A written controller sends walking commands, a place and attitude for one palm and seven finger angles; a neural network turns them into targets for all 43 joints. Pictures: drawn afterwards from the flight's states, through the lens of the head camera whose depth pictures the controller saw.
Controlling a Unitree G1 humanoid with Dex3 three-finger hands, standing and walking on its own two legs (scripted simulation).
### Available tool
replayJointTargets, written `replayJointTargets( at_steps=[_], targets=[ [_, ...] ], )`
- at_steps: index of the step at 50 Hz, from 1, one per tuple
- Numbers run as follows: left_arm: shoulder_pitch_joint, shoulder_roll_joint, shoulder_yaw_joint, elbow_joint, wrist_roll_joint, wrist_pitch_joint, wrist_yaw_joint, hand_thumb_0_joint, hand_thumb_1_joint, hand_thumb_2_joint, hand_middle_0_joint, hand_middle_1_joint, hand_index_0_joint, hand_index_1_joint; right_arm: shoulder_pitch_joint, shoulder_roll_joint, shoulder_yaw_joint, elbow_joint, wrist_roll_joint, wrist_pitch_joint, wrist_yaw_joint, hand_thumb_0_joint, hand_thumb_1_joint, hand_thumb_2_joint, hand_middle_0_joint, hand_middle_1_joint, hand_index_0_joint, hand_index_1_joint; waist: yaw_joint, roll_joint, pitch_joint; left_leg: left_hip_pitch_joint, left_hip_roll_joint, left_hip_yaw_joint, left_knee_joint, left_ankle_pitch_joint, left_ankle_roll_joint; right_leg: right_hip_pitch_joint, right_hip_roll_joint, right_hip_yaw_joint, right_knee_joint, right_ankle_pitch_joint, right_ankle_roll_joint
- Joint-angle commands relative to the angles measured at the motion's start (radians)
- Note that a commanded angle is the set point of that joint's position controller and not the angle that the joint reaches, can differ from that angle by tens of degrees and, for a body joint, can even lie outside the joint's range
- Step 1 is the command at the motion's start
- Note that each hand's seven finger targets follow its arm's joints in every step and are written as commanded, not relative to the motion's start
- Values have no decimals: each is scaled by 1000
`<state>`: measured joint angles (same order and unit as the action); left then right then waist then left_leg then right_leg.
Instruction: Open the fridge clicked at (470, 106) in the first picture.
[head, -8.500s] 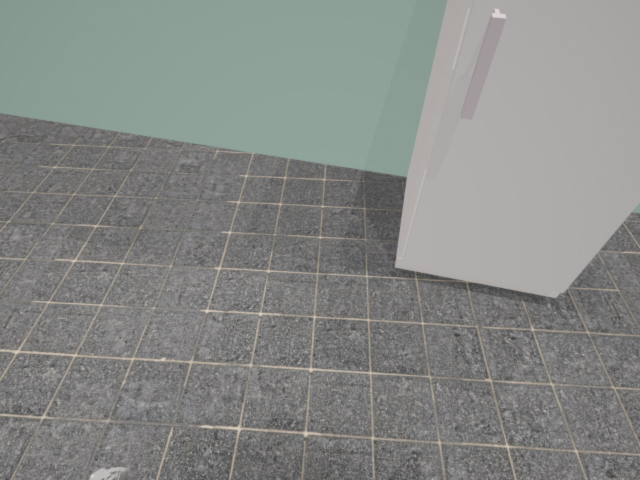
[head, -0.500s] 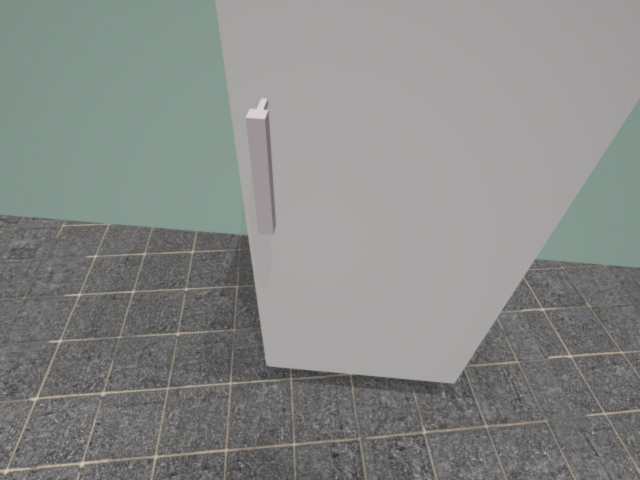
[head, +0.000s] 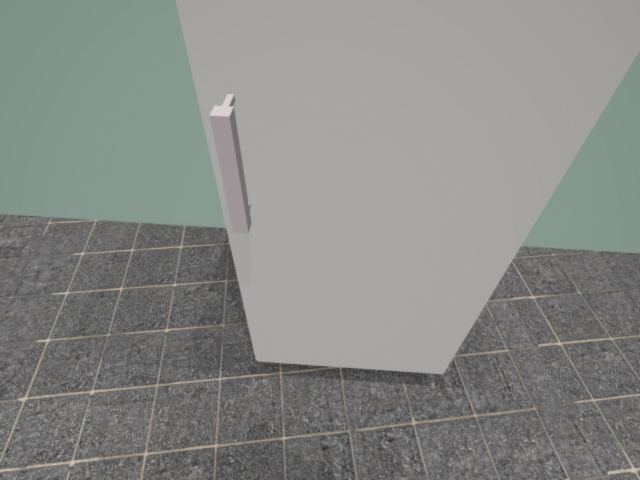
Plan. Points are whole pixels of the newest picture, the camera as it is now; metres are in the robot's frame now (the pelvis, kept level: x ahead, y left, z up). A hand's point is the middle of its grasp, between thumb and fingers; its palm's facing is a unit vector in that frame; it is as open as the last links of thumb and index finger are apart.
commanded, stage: come to a stop and stand still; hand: left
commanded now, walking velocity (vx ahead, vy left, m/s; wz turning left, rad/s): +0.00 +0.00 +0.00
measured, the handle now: (236, 168) +0.55 +0.17 +0.09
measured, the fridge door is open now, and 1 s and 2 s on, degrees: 0 0 0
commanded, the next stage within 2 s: look again from close up in 0.30 s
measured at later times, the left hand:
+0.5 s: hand out of the picture -0.01 +0.15 -0.18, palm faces +0.06 -0.98 -0.17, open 7.4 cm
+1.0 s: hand out of the picture -0.02 +0.14 -0.18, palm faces +0.07 -0.98 -0.16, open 7.4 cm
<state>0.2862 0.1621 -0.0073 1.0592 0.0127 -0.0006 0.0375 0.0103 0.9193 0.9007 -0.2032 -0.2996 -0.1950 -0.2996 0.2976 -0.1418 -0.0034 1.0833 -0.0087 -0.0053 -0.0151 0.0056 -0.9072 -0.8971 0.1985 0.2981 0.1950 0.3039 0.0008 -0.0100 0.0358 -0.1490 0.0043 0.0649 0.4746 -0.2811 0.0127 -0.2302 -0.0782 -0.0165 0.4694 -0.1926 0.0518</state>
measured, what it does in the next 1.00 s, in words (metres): stands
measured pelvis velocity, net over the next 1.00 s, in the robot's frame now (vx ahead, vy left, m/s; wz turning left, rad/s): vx -0.01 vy -0.02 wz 0.02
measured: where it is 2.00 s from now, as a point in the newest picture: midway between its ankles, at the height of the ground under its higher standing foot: outside the picture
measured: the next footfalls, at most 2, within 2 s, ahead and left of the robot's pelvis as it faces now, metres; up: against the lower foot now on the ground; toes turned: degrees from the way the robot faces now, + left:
none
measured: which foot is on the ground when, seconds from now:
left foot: down 0.00-1.00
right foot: down 0.00-1.00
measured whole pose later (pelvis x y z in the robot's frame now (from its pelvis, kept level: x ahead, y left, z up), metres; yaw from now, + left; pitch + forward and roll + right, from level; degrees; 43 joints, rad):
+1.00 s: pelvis -0.01 -0.02 +0.00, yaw +1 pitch -2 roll +0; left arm 0.32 0.13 0.00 1.08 0.01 -0.01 0.03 0.00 0.91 0.90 -0.20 -0.30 -0.19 -0.30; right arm 0.32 -0.11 0.00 1.11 -0.01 -0.01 -0.02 0.00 -0.91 -0.90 0.20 0.30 0.19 0.30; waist 0.01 -0.02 0.04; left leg -0.17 0.03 0.04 0.46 -0.26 -0.01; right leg -0.24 -0.06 -0.04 0.45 -0.18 0.03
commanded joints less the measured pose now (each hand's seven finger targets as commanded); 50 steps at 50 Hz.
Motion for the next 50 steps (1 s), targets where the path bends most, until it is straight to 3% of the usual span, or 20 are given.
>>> replayJointTargets(
  at_steps=[1,6,11,19,21,40,50],
  targets=[
    [55,97,22,-32,1,-19,3,0,900,900,-200,-300,-200,-300,44,-103,-19,-30,-2,-19,-7,0,-900,-900,200,300,200,300,0,3,30,-114,83,-80,-122,74,2,42,-42,51,-80,61,-62],
    [52,101,24,-31,2,-22,2,0,900,900,-200,-300,-200,-300,45,-97,-19,-25,-1,-17,-7,0,-900,-900,200,300,200,300,0,-21,36,-111,78,-73,-116,77,-1,39,-48,54,-97,52,-64],
    [55,97,25,-30,1,-22,2,0,900,900,-200,-300,-200,-300,45,-97,-16,-18,-2,-19,-7,0,-900,-900,200,300,200,300,3,13,36,-113,83,-80,-125,82,-3,45,-43,50,-102,43,-65],
    [65,92,26,-22,0,-22,0,0,900,900,-200,-300,-200,-300,55,-92,-15,-10,-3,-15,-7,0,-900,-900,200,300,200,300,1,-8,44,-115,78,-78,-130,43,-6,31,-43,52,-126,-23,-66],
    [71,89,25,-20,1,-23,1,0,900,900,-200,-300,-200,-300,53,-93,-15,-9,-2,-17,-8,0,-900,-900,200,300,200,300,4,16,36,-113,82,-80,-130,56,-6,41,-40,50,-121,1,-66],
    [91,66,28,-10,3,-20,2,0,900,900,-200,-300,-200,-300,75,-72,-16,-2,-2,-16,-10,0,-900,-900,200,300,200,300,10,19,70,-148,83,-88,-144,5,-5,29,-33,41,-118,-35,-66],
    [95,60,29,-9,4,-22,1,0,900,900,-200,-300,-200,-300,89,-68,-16,-2,-4,-17,-11,0,-900,-900,200,300,200,300,6,-2,59,-139,82,-86,-134,14,-2,20,-31,47,-115,-36,-69]
  ],
)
